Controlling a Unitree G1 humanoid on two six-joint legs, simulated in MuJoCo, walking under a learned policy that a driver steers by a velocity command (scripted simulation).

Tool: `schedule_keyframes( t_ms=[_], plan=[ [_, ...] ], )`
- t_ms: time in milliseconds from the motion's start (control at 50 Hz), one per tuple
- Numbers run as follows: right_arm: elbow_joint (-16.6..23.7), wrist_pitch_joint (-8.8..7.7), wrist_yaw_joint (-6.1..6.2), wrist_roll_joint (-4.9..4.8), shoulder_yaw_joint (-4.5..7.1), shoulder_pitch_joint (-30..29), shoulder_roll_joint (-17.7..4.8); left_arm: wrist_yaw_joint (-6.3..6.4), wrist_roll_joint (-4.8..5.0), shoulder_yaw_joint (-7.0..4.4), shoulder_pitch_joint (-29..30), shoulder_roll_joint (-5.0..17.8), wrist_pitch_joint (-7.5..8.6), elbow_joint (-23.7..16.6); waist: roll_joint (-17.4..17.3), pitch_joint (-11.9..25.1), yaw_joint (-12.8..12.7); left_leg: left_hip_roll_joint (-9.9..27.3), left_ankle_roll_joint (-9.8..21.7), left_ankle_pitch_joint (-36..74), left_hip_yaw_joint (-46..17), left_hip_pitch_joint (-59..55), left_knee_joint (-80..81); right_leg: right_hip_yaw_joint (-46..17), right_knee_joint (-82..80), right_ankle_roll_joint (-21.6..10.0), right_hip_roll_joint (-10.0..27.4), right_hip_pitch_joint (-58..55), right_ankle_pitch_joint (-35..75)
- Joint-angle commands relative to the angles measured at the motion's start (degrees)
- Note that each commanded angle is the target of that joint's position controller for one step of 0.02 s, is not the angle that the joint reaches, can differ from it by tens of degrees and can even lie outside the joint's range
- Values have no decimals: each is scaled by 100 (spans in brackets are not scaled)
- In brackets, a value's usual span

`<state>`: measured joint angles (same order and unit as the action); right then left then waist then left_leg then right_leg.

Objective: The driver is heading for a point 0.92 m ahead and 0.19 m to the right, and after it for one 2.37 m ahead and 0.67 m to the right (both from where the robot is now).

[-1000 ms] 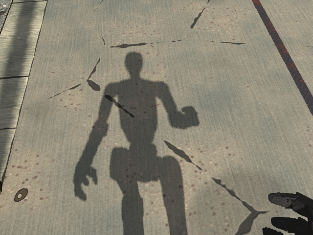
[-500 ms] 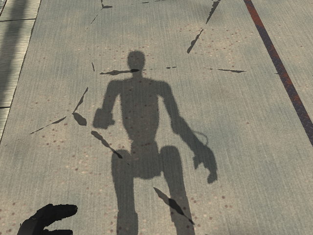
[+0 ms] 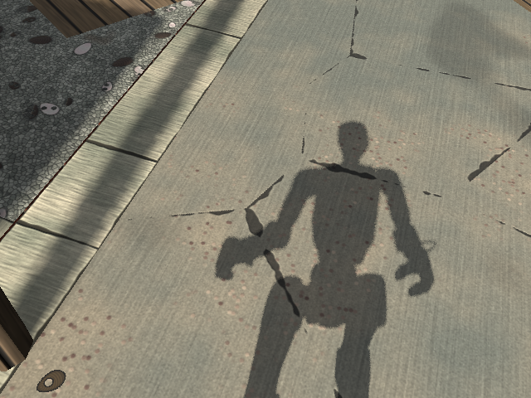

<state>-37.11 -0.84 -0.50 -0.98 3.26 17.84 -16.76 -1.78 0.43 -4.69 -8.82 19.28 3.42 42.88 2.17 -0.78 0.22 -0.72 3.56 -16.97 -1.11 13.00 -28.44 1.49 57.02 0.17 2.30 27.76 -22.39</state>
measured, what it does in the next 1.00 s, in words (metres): walks ahead, turning right: right foot, then left foot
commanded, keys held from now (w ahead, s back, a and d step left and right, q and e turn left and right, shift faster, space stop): w+q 0.02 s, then w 0.06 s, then w+e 0.02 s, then e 0.90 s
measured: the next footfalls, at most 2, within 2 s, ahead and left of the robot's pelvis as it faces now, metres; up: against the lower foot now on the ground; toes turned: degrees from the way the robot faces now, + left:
right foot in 0.30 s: +0.31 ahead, -0.12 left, +0.00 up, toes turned +1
left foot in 0.74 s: +0.33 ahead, +0.11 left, +0.00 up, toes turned -17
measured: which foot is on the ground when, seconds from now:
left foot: down 0.00-0.32, up 0.34-0.72, down 0.74-1.00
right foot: up 0.00-0.28, down 0.30-0.74, up 0.76-1.00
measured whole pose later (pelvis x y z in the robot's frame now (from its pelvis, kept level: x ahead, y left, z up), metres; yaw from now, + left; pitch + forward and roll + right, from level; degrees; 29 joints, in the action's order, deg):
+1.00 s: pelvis +0.23 +0.01 +0.00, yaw -22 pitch +1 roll -1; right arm -36.3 0.2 2.4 1.2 2.7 10.0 -14.6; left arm 0.4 1.5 -5.5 -10.2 19.2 -4.1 39.1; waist 1.8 -3.1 0.6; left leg 2.7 0.6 -12.0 3.6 14.9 -26.1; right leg -2.5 57.7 6.3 0.0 28.0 -22.9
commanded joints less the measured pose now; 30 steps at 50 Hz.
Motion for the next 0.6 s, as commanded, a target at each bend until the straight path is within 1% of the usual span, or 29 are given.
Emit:
schedule_keyframes(
  t_ms=[20, 40, 60, 100, 120, 160, 200, 240, 260, 280, 300, 320, 340, 360, 380, 400, 420, 440, 460, 480, 500, 520, 560, 600],
  plan=[
    [399, -171, 102, 40, 218, 22, -924, -32, -105, -141, 669, 585, 270, -544, -909, -74, 106, 1349, 1083, 613, -2015, -1284, 1695, -348, -291, 109, 128, 1683, 943],
    [384, -178, 138, 64, 221, 33, -943, -48, -89, -105, 672, 476, 271, -504, -819, -9, 97, 1267, 1036, 1031, -1742, -1275, 1688, -285, -602, 181, 69, 1532, 1250],
    [352, -187, 167, 65, 224, 64, -952, -60, -76, -53, 729, 356, 263, -478, -764, 11, 130, 1161, 969, 1271, -1481, -1192, 1679, -238, -1009, 241, 23, 1324, 1537],
    [243, -201, 199, 55, 225, 174, -977, -92, -37, 47, 899, 153, 243, -462, -828, -32, 243, 1023, 836, 1393, -1093, -995, 1687, -165, -1750, 312, -54, 911, 2077],
    [187, -199, 206, 71, 223, 196, -995, -112, -22, 81, 1003, 102, 231, -473, -895, -127, 299, 998, 774, 1774, -944, -895, 1642, -122, -2038, 314, -86, 737, 2269],
    [28, -181, 208, 88, 219, 347, -1013, -158, -16, 121, 1173, 72, 225, -522, -906, -201, 405, 1050, 690, 2522, -757, -823, 1482, -47, -2367, 252, -122, 459, 2505],
    [-91, -164, 202, 81, 207, 399, -999, -206, 2, 118, 1150, 129, 234, -529, -903, -185, 410, 1150, 631, 2878, -675, -874, 1314, -38, -2526, 99, -129, 260, 2600],
    [-157, -159, 208, 84, 201, 305, -976, -240, -5, 82, 961, 242, 240, -492, -906, -129, 298, 1241, 539, 3189, -632, -1007, 1039, -72, -2652, -98, -153, 50, 2447],
    [-173, -156, 218, 85, 210, 220, -992, -241, -21, 45, 737, 330, 241, -437, -922, -24, 169, 1240, 470, 3585, -587, -1082, 783, -55, -2692, -201, -224, -191, 2328],
    [-160, -144, 237, 69, 211, 79, -988, -226, -58, -17, 310, 437, 247, -308, -879, 206, -78, 1109, 356, 4174, -443, -1104, 274, 62, -2850, -321, -385, -712, 2400],
    [-145, -134, 254, 82, 188, 89, -924, -188, -93, -97, -141, 605, 252, -182, -687, 522, -304, 820, 170, 4394, -236, -1033, -564, 100, -3084, -459, -464, -1401, 2887],
    [12, -142, 285, 243, 124, 333, -778, -135, -122, -192, -577, 1064, 243, -207, 102, 1200, -309, 465, -155, 2791, -25, -136, -2027, -1016, -2719, -846, 416, -2798, 4962],
    [32, -168, 241, 293, -14, 1070, -343, -111, -147, -185, -629, 1271, 183, -257, 1347, 1976, 86, -437, -637, -1793, -19, 1565, -4170, -3249, -2862, -2053, 1803, -4341, 5688],
    [-64, -166, 194, 180, 45, 967, -783, -123, 11, -128, -673, 929, 123, -301, 854, 2300, -172, -350, -680, -2103, -651, 1835, -4763, -3817, -3406, -2176, 1799, -4262, 4316],
    [64, -127, 184, 31, 114, 368, -973, -99, 66, -103, -319, 793, 77, -390, 495, 1539, -246, -124, -661, -1732, -614, 2238, -4907, -3233, -3590, -1946, 1544, -3669, 3197],
    [135, -84, 221, 50, 114, -13, -962, -59, 73, -58, -98, 654, 15, -430, 60, 1053, -235, 46, -636, -1405, -505, 2334, -4706, -2831, -3766, -1710, 1295, -3004, 2531],
    [205, -31, 266, 101, 132, -221, -951, -8, 49, -39, 69, 612, -44, -476, -71, 701, -162, 178, -641, -1135, -502, 2224, -4392, -2637, -3922, -1609, 1181, -2307, 2257],
    [255, 19, 291, 131, 138, -236, -910, 37, -14, -43, 147, 621, -84, -499, 39, 555, -30, 255, -628, -955, -524, 1881, -4007, -2477, -4086, -1527, 986, -1743, 2040],
    [243, 49, 305, 141, 116, -139, -786, 62, -51, -53, 246, 609, -126, -523, 229, 471, 79, 241, -637, -905, -470, 1617, -3547, -2293, -4180, -1456, 810, -1396, 1936],
    [205, 54, 324, 150, 80, -49, -642, 87, -72, -69, 301, 612, -153, -541, 368, 472, 130, 189, -667, -945, -372, 1431, -3135, -2132, -4191, -1444, 704, -1193, 2118],
    [192, 51, 347, 166, 60, -45, -575, 116, -73, -98, 288, 660, -177, -551, 432, 523, 120, 132, -713, -962, -315, 1326, -2815, -2068, -4157, -1483, 668, -1114, 2375],
    [189, 46, 362, 184, 50, -75, -545, 148, -59, -135, 246, 733, -205, -552, 429, 629, 95, 105, -749, -871, -312, 1244, -2568, -2071, -4107, -1510, 666, -1106, 2463],
    [191, 52, 358, 179, 47, -173, -541, 208, 4, -190, 263, 821, -282, -587, 391, 794, 38, 70, -793, -427, -356, 1047, -2139, -2125, -4078, -1449, 607, -1029, 1952],
    [237, 54, 331, 151, 56, -339, -546, 247, 31, -205, 304, 826, -366, -620, 440, 747, -21, 16, -810, -147, -378, 920, -1801, -2274, -4097, -1349, 535, -874, 1257]
  ],
)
